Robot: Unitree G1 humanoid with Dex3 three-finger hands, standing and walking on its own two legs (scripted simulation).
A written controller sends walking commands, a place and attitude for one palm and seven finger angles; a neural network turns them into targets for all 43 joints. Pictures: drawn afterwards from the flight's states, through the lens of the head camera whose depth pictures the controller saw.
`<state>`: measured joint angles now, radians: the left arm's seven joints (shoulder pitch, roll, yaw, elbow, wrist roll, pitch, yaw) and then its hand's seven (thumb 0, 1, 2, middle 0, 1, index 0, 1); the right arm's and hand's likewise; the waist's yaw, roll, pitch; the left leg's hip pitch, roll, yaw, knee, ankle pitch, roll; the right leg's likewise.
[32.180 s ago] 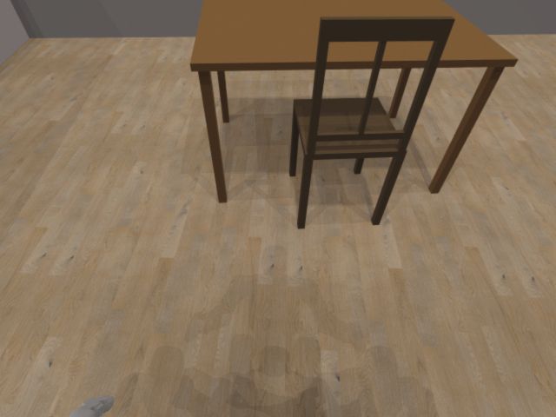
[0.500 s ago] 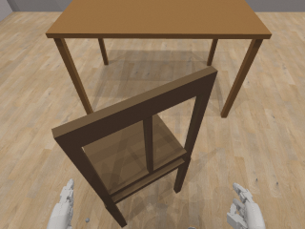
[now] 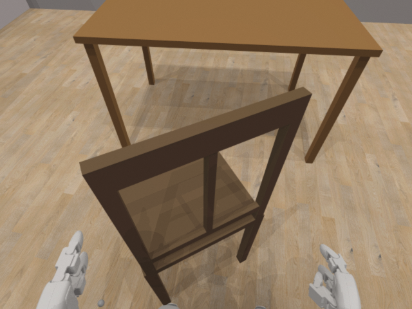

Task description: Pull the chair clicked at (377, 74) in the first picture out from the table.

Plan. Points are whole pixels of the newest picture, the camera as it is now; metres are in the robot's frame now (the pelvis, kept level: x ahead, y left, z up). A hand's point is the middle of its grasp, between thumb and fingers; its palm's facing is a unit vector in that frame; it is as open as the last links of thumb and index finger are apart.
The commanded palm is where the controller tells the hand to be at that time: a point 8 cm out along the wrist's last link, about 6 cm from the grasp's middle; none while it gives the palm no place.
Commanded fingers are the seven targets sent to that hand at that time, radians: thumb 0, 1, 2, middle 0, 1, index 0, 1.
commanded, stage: draw the hand back to the body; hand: left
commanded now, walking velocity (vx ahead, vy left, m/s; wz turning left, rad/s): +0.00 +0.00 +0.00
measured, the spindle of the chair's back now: (208, 197) +0.36 +0.02 -0.01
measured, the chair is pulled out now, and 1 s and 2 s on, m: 0.53 0.53 0.53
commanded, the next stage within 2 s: step back with the hand held close in 1.40 s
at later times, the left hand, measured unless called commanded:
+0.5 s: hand (52, 262) +0.17 +0.23 +0.12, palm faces +0.25 -0.89 -0.37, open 16.3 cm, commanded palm +0.12 +0.27 +0.15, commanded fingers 0.00 -0.01 0.46 -0.08 -0.11 -0.08 -0.11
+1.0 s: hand (20, 176) +0.24 +0.25 +0.22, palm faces +0.43 -0.79 -0.44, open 9.7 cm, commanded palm +0.19 +0.30 +0.24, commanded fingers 0.00 0.90 0.90 -0.20 -0.30 -0.20 -0.30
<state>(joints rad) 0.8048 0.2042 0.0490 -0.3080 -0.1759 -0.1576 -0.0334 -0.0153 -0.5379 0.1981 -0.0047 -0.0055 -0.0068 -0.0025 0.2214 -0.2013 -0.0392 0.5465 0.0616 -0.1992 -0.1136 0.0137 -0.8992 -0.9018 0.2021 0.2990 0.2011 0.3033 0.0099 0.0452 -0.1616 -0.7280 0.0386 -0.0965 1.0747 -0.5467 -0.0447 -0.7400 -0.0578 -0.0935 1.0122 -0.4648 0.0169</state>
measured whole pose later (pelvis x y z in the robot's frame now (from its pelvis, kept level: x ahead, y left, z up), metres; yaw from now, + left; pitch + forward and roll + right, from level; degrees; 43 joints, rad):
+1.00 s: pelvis +0.04 +0.00 +0.07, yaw -2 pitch -3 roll -1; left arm 0.52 0.35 0.31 -0.44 -0.06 -0.03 0.16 0.00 0.55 0.73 -0.16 -0.23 -0.16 -0.23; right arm 0.19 -0.22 0.02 0.63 0.02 -0.13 -0.10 0.01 -0.90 -0.90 0.20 0.30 0.20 0.30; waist 0.06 0.09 0.01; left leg -0.08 0.05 -0.02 0.49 -0.35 -0.04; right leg -0.14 -0.04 -0.06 0.48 -0.29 0.03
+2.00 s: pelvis -0.02 +0.02 +0.07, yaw -3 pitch -1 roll +0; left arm 0.59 0.43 0.43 -0.55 -0.05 -0.15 0.16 0.01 0.89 0.89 -0.21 -0.31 -0.22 -0.30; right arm 0.18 -0.19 -0.01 0.59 0.02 -0.07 -0.08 0.01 -0.90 -0.90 0.20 0.30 0.20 0.30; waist 0.01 -0.01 0.06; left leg -0.25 0.02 0.01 0.54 -0.27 -0.01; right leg -0.30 -0.06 -0.01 0.49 -0.18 0.05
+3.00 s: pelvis -0.13 +0.00 +0.04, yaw +1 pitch -1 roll -3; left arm 0.50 0.44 0.51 -0.55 -0.03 -0.29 0.16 0.01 0.89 0.89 -0.21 -0.31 -0.21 -0.30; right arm 0.17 -0.17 -0.02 0.64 0.01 -0.19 -0.04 0.01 -0.90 -0.90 0.20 0.30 0.20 0.30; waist 0.01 0.02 0.09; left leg -0.54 0.10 -0.02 0.80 -0.35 -0.03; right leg -0.40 0.02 -0.03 0.70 -0.28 0.01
